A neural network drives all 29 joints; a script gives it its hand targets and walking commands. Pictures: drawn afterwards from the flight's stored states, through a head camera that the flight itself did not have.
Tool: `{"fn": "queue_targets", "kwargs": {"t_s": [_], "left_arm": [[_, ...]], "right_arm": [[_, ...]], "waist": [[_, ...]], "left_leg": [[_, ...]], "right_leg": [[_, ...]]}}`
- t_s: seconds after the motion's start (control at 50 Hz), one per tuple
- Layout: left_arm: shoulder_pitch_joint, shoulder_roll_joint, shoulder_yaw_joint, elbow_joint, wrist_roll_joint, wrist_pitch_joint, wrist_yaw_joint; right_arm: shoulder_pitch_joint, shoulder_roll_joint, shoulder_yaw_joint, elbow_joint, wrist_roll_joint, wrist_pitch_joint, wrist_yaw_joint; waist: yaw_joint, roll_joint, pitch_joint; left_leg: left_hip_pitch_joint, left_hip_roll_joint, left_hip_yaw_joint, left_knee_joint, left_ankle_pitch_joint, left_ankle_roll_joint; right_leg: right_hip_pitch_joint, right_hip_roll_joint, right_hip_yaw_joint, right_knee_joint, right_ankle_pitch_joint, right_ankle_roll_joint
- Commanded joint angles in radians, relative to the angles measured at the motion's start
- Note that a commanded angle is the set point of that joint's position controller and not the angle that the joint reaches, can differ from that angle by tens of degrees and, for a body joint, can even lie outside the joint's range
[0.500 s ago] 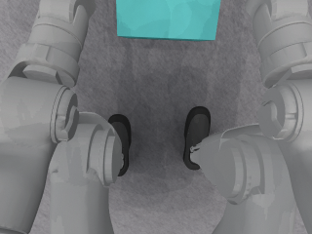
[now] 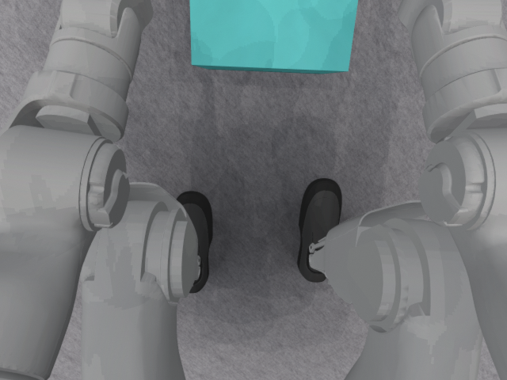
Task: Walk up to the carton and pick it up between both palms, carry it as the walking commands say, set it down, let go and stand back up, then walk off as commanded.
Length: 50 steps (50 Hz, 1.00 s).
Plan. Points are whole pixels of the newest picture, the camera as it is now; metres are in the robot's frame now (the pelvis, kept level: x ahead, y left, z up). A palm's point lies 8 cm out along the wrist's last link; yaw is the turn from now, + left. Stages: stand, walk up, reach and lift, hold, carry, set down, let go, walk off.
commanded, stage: reach and lift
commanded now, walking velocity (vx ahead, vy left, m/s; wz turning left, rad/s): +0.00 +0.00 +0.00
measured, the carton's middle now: out of the picture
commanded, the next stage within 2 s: none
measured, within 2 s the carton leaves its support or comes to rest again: leaves its support in 0.52 s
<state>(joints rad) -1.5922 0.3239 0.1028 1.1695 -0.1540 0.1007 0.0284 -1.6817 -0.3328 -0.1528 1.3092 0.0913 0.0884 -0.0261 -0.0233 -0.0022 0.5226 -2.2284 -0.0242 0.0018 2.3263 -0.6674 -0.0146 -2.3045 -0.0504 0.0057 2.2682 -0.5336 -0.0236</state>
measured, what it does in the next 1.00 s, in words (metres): stands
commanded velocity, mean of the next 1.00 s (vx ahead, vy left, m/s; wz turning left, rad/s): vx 0.00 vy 0.00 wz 0.00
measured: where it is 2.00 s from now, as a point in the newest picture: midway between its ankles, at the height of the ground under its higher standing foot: (254, 251)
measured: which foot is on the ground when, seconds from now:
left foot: down 0.00-1.00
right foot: down 0.00-1.00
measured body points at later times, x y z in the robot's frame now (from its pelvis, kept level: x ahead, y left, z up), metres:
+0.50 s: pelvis +0.00 +0.00 +0.00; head +0.38 -0.01 +0.22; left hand +0.57 +0.12 -0.19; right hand +0.58 -0.16 -0.18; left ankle +0.10 +0.12 -0.31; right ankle +0.12 -0.12 -0.31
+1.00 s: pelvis -0.01 +0.00 +0.00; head +0.35 -0.01 +0.25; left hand +0.58 +0.10 -0.13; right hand +0.58 -0.18 -0.12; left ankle +0.10 +0.12 -0.31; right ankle +0.12 -0.13 -0.31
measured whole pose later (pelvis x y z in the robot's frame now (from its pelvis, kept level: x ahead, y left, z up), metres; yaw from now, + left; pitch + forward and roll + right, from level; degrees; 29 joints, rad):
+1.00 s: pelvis -0.01 +0.00 +0.00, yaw -1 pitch +27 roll -1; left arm -1.59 0.27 0.04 0.99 -0.16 0.31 0.20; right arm -1.61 -0.28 -0.20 1.02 0.10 0.28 -0.26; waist -0.02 0.00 0.52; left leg -2.16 -0.05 -0.04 2.33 -0.65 -0.04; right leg -2.22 0.01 0.01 2.25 -0.51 0.01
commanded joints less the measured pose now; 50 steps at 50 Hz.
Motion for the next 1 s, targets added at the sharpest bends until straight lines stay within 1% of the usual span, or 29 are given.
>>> {"fn": "queue_targets", "kwargs": {"t_s": [0.0, 0.06, 0.08, 0.1, 0.12, 0.16, 0.18, 0.24, 0.28, 0.3, 0.32, 0.4, 0.46, 0.48, 0.52, 0.54, 0.58, 0.66, 0.68, 0.7, 0.72, 0.74, 0.8, 0.82, 0.86, 0.9, 0.92, 0.94, 0.98], "left_arm": [[-0.413, -0.954, -0.215, -0.183, -0.019, 0.046, -0.270], [-0.399, -0.991, -0.213, -0.192, -0.011, 0.049, -0.269], [-0.350, -0.975, -0.218, -0.133, -0.007, 0.049, -0.260], [-0.399, -0.974, -0.205, -0.170, -0.021, 0.044, -0.259], [-0.412, -1.008, -0.223, -0.175, -0.029, 0.044, -0.259], [-0.447, -0.982, -0.247, -0.206, -0.053, 0.043, -0.261], [-0.440, -0.985, -0.273, -0.223, -0.053, 0.041, -0.256], [-0.491, -0.969, -0.275, -0.248, -0.089, 0.030, -0.253], [-0.558, -1.036, -0.308, -0.300, -0.115, 0.033, -0.237], [-0.612, -1.043, -0.364, -0.327, -0.138, 0.026, -0.231], [-0.577, -1.017, -0.322, -0.319, -0.128, 0.028, -0.231], [-0.645, -1.055, -0.370, -0.451, -0.177, 0.034, -0.202], [-0.650, -1.096, -0.420, -0.471, -0.184, 0.038, -0.178], [-0.680, -1.094, -0.385, -0.516, -0.178, 0.033, -0.173], [-0.722, -1.113, -0.418, -0.633, -0.205, 0.045, -0.156], [-0.722, -1.106, -0.408, -0.642, -0.200, 0.045, -0.152], [-0.717, -1.123, -0.376, -0.560, -0.173, 0.057, -0.153], [-0.672, -1.087, -0.234, -0.438, -0.050, 0.080, -0.160], [-0.738, -1.089, -0.262, -0.530, -0.080, 0.076, -0.162], [-0.758, -1.098, -0.225, -0.502, -0.069, 0.085, -0.164], [-0.745, -1.142, -0.262, -0.534, -0.084, 0.099, -0.170], [-0.753, -1.125, -0.219, -0.490, -0.085, 0.101, -0.176], [-0.842, -1.153, -0.303, -0.623, -0.120, 0.117, -0.166], [-0.928, -1.163, -0.333, -0.749, -0.176, 0.103, -0.155], [-0.869, -1.127, -0.322, -0.725, -0.142, 0.113, -0.150], [-0.738, -1.160, -0.253, -0.557, -0.079, 0.137, -0.158], [-0.727, -1.154, -0.244, -0.597, -0.086, 0.134, -0.160], [-0.757, -1.166, -0.276, -0.634, -0.104, 0.135, -0.164], [-0.670, -1.216, -0.232, -0.536, -0.057, 0.160, -0.175]], "right_arm": [[-0.288, 0.856, 0.166, -0.228, 0.054, 0.011, 0.224], [-0.219, 0.892, 0.163, -0.181, 0.053, 0.026, 0.224], [-0.264, 0.877, 0.182, -0.204, 0.081, 0.007, 0.222], [-0.256, 0.895, 0.174, -0.180, 0.071, 0.018, 0.216], [-0.229, 0.898, 0.152, -0.179, 0.056, 0.017, 0.219], [-0.240, 0.876, 0.175, -0.180, 0.072, 0.016, 0.210], [-0.235, 0.946, 0.179, -0.207, 0.080, 0.018, 0.215], [-0.262, 0.931, 0.203, -0.208, 0.096, 0.022, 0.198], [-0.365, 0.897, 0.217, -0.321, 0.129, 0.003, 0.184], [-0.368, 0.922, 0.209, -0.321, 0.142, -0.003, 0.181], [-0.371, 0.891, 0.204, -0.299, 0.159, 0.014, 0.180], [-0.542, 0.934, 0.291, -0.553, 0.232, 0.003, 0.165], [-0.426, 1.030, 0.280, -0.455, 0.211, 0.029, 0.153], [-0.481, 1.042, 0.281, -0.510, 0.224, 0.033, 0.154], [-0.516, 1.061, 0.310, -0.613, 0.253, 0.047, 0.156], [-0.490, 1.075, 0.282, -0.589, 0.231, 0.064, 0.156], [-0.519, 1.070, 0.241, -0.521, 0.213, 0.076, 0.169], [-0.574, 1.100, 0.198, -0.457, 0.166, 0.110, 0.198], [-0.603, 1.135, 0.207, -0.508, 0.173, 0.113, 0.203], [-0.568, 1.127, 0.187, -0.466, 0.143, 0.134, 0.201], [-0.625, 1.121, 0.222, -0.548, 0.169, 0.126, 0.190], [-0.652, 1.092, 0.207, -0.533, 0.137, 0.136, 0.188], [-0.613, 1.107, 0.192, -0.542, 0.151, 0.149, 0.190], [-0.614, 1.169, 0.231, -0.622, 0.178, 0.161, 0.187], [-0.610, 1.172, 0.227, -0.629, 0.196, 0.173, 0.177], [-0.574, 1.183, 0.170, -0.539, 0.160, 0.178, 0.186], [-0.572, 1.228, 0.201, -0.572, 0.148, 0.192, 0.197], [-0.494, 1.213, 0.204, -0.546, 0.125, 0.198, 0.203], [-0.501, 1.207, 0.197, -0.517, 0.093, 0.209, 0.211]], "waist": [[-0.099, 0.042, -0.862], [-0.094, 0.063, -0.889], [-0.051, 0.117, -0.844], [-0.051, 0.081, -0.875], [-0.100, 0.090, -0.883], [-0.104, 0.064, -0.899], [-0.069, 0.101, -0.981], [-0.112, 0.052, -1.027], [-0.094, 0.114, -1.192], [-0.140, 0.130, -1.291], [-0.105, 0.127, -1.240], [-0.097, 0.124, -1.629], [-0.094, 0.136, -1.730], [-0.099, 0.077, -1.761], [-0.081, 0.139, -1.950], [-0.088, 0.073, -1.962], [-0.119, 0.103, -1.817], [-0.008, 0.063, -1.594], [-0.024, 0.065, -1.701], [-0.054, -0.014, -1.682], [-0.015, 0.059, -1.776], [-0.056, -0.022, -1.735], [-0.083, 0.076, -1.854], [-0.097, 0.041, -2.061], [-0.041, 0.048, -2.087], [-0.033, 0.082, -1.903], [-0.002, 0.036, -1.924], [-0.047, 0.011, -1.958], [-0.035, 0.058, -1.877]], "left_leg": [[0.222, -0.092, -0.010, -0.180, 0.302, 0.032], [0.212, -0.100, -0.005, -0.183, 0.321, 0.022], [0.213, -0.095, 0.021, -0.194, 0.324, 0.022], [0.188, -0.103, 0.026, -0.183, 0.301, 0.024], [0.185, -0.092, 0.013, -0.185, 0.348, 0.021], [0.255, -0.092, 0.013, -0.175, 0.360, 0.018], [0.280, -0.090, 0.028, -0.178, 0.365, 0.012], [0.257, -0.100, 0.017, -0.184, 0.361, 0.021], [0.326, -0.105, 0.032, -0.187, 0.407, 0.009], [0.463, -0.090, 0.007, -0.179, 0.493, 0.013], [0.411, -0.101, 0.025, -0.166, 0.431, 0.016], [0.595, -0.112, 0.027, -0.162, 0.588, 0.021], [0.643, -0.107, 0.038, -0.172, 0.632, -0.012], [0.636, -0.119, 0.042, -0.158, 0.631, 0.005], [0.806, -0.118, 0.046, -0.157, 0.684, 0.006], [0.779, -0.123, 0.032, -0.175, 0.710, 0.004], [0.748, -0.107, 0.037, -0.198, 0.590, 0.007], [0.548, -0.102, 0.084, -0.222, 0.376, 0.015], [0.635, -0.111, 0.067, -0.237, 0.408, 0.025], [0.597, -0.106, 0.082, -0.234, 0.339, 0.024], [0.633, -0.112, 0.096, -0.239, 0.379, 0.008], [0.566, -0.113, 0.073, -0.246, 0.342, 0.020], [0.685, -0.114, 0.078, -0.248, 0.422, 0.011], [0.792, -0.119, 0.080, -0.232, 0.503, 0.013], [0.790, -0.111, 0.083, -0.236, 0.521, 0.007], [0.672, -0.117, 0.084, -0.253, 0.438, 0.012], [0.700, -0.127, 0.076, -0.261, 0.437, 0.024], [0.694, -0.127, 0.079, -0.275, 0.435, 0.010], [0.705, -0.119, 0.070, -0.285, 0.412, 0.008]], "right_leg": [[0.603, 0.121, -0.029, -0.077, 0.365, -0.023], [0.623, 0.129, -0.023, -0.087, 0.385, -0.033], [0.621, 0.135, -0.024, -0.103, 0.357, -0.024], [0.632, 0.131, -0.020, -0.096, 0.353, -0.028], [0.602, 0.131, -0.031, -0.097, 0.385, -0.025], [0.642, 0.133, -0.023, -0.105, 0.393, -0.024], [0.658, 0.137, -0.016, -0.097, 0.401, -0.033], [0.745, 0.126, -0.026, -0.095, 0.452, -0.023], [0.844, 0.134, -0.028, -0.090, 0.492, -0.028], [0.803, 0.130, -0.050, -0.068, 0.527, -0.022], [0.741, 0.123, -0.037, -0.076, 0.463, -0.016], [0.938, 0.142, -0.056, -0.060, 0.635, -0.012], [0.983, 0.149, -0.049, -0.065, 0.693, -0.025], [0.962, 0.166, -0.062, -0.078, 0.666, -0.005], [1.023, 0.159, -0.046, -0.092, 0.699, -0.007], [1.053, 0.169, -0.056, -0.106, 0.727, -0.006], [0.887, 0.159, -0.077, -0.131, 0.562, -0.013], [0.784, 0.164, -0.068, -0.177, 0.351, -0.002], [0.854, 0.166, -0.087, -0.162, 0.388, 0.005], [0.884, 0.167, -0.088, -0.196, 0.325, 0.004], [0.950, 0.166, -0.064, -0.199, 0.360, -0.005], [0.960, 0.164, -0.075, -0.189, 0.350, 0.002], [0.933, 0.174, -0.085, -0.181, 0.397, 0.003], [1.076, 0.168, -0.083, -0.185, 0.489, 0.003], [1.052, 0.165, -0.073, -0.181, 0.507, 0.012], [0.931, 0.171, -0.081, -0.198, 0.417, 0.004], [0.947, 0.172, -0.071, -0.191, 0.407, 0.007], [1.011, 0.179, -0.091, -0.190, 0.426, 0.003], [0.939, 0.170, -0.077, -0.204, 0.378, 0.001]]}}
